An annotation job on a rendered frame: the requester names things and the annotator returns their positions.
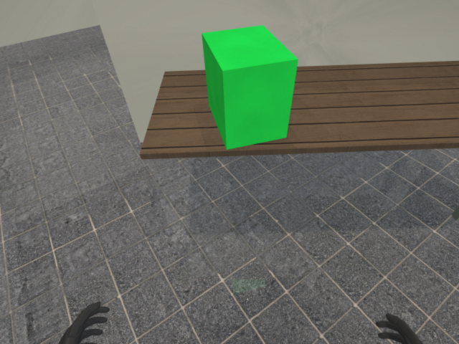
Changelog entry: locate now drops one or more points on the right robot hand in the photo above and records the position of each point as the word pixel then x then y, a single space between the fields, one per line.
pixel 405 336

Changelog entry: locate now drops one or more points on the table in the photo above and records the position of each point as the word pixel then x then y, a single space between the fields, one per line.
pixel 335 108

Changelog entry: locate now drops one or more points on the carton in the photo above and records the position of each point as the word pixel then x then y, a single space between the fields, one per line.
pixel 250 81

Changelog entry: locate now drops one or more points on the left robot hand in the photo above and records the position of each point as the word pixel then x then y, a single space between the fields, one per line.
pixel 76 332

